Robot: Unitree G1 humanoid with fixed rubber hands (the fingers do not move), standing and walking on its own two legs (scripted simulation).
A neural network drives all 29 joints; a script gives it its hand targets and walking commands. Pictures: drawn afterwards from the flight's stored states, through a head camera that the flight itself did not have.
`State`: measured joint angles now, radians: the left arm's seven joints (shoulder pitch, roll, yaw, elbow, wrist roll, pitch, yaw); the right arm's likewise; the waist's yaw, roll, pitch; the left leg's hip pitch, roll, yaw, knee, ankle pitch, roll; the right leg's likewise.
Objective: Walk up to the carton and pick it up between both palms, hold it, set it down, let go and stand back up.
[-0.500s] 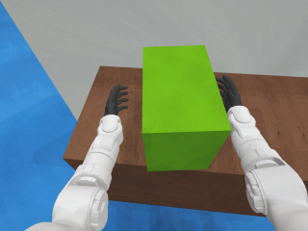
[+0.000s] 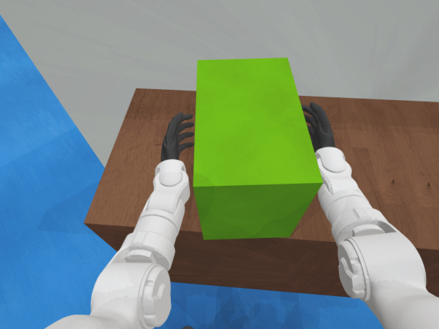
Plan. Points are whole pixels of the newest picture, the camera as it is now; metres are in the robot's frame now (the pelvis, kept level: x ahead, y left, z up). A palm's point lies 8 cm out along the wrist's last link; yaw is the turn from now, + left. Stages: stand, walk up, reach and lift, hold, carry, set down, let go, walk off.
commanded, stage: reach and lift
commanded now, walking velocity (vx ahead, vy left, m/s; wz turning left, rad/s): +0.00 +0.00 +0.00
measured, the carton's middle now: (244, 150) +0.45 +0.01 +0.01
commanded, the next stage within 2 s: none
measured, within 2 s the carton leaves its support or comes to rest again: leaves its support in 1.84 s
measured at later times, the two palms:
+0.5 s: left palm (169, 160) +0.38 +0.15 +0.06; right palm (320, 152) +0.42 -0.13 +0.07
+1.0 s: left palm (168, 163) +0.37 +0.15 +0.06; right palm (320, 156) +0.42 -0.13 +0.07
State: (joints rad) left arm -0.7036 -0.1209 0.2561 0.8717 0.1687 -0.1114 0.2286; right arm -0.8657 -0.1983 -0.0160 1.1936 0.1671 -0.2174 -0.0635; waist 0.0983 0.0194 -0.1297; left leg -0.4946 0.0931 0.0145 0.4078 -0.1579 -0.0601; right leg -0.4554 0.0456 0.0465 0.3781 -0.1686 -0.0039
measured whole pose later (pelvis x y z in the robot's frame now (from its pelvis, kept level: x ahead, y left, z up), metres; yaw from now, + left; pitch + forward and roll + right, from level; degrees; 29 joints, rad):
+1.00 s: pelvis +0.01 +0.00 +0.01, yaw +2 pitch +6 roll +0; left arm -0.57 -0.24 0.46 0.64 0.42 -0.03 0.09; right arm -0.71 0.01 -0.45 0.99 -0.31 -0.24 0.01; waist 0.04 -0.02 -0.02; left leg -0.26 0.07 0.00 0.27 -0.12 -0.06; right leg -0.24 0.02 0.03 0.32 -0.18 -0.01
